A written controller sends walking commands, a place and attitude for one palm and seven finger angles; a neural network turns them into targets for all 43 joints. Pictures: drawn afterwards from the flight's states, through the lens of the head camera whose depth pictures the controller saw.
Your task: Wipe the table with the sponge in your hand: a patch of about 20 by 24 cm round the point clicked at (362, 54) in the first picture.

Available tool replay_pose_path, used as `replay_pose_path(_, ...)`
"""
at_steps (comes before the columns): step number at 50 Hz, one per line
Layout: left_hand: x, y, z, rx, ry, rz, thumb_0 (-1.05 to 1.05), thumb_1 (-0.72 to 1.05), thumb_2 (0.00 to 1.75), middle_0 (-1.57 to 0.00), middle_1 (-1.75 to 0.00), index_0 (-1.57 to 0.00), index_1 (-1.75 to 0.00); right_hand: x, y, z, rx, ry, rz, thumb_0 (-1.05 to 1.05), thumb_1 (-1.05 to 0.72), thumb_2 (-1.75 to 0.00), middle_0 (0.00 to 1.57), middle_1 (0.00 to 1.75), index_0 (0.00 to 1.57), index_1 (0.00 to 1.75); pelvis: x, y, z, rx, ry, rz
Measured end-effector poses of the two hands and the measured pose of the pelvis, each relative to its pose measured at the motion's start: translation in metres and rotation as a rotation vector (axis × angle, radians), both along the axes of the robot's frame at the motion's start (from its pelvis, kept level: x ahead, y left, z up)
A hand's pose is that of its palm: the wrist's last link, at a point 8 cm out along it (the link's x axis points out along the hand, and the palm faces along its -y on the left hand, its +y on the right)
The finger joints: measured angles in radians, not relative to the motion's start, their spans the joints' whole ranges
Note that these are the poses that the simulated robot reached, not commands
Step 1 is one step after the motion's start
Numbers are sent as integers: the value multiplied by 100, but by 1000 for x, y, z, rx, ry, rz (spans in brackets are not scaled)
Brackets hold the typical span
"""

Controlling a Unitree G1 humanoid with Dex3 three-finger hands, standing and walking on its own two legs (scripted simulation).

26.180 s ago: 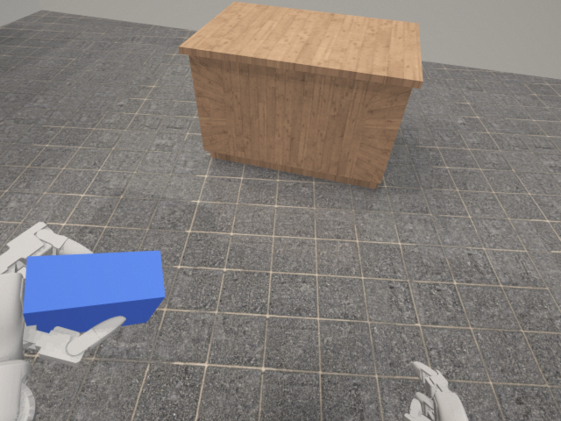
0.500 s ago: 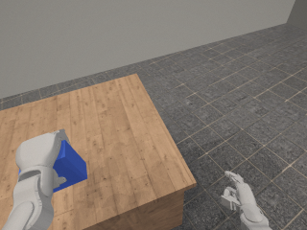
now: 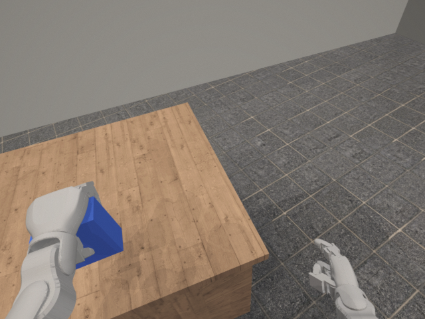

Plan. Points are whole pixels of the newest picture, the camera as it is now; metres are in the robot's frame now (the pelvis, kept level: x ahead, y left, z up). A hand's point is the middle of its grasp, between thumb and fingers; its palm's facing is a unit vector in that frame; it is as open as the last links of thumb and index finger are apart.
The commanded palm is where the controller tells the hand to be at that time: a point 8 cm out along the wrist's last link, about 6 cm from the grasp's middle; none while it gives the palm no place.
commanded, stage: move the sponge above the wiping area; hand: left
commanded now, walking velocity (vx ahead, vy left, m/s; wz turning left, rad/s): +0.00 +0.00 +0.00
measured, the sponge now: (87, 240) +0.22 +0.29 +0.04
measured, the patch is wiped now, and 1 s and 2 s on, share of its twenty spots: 0.00 0.00 0.00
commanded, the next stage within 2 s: none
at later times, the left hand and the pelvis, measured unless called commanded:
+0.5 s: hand (83, 234) +0.22 +0.28 +0.07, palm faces -0.01 -0.08 -1.00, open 9.8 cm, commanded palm +0.19 +0.28 +0.13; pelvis +0.00 -0.01 +0.00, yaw -1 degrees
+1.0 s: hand (87, 244) +0.21 +0.28 +0.04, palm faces -0.04 -0.10 -0.99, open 9.8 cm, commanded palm +0.19 +0.28 +0.11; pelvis +0.00 -0.01 +0.00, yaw -1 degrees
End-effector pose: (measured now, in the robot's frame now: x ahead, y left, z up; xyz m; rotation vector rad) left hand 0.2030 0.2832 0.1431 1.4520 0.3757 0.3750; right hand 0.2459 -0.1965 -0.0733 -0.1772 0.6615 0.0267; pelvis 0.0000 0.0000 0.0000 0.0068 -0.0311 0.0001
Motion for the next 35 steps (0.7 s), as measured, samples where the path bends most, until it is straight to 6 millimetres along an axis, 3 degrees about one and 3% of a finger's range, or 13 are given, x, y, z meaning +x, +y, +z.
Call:
replay_pose_path(8,-2,5,-10,-4,33,35,0,-46,103,-78,-135,-76,-137,-5,-10,-2,-9,11,-15,2,-91,-89,20,30,20,30,-1,-6,0,1,0,-2)
replay_pose_path(16,0,-4,-16,-2,36,-8,0,-46,103,-78,-135,-76,-137,-10,-19,-4,-19,14,-33,2,-91,-90,20,30,20,30,0,-9,-1,1,3,-2)
replay_pose_path(35,-7,-3,-33,-13,61,14,0,-46,104,-78,-135,-76,-137,-13,-29,-3,-19,11,-61,2,-91,-90,20,30,20,30,0,-13,-2,1,4,-7)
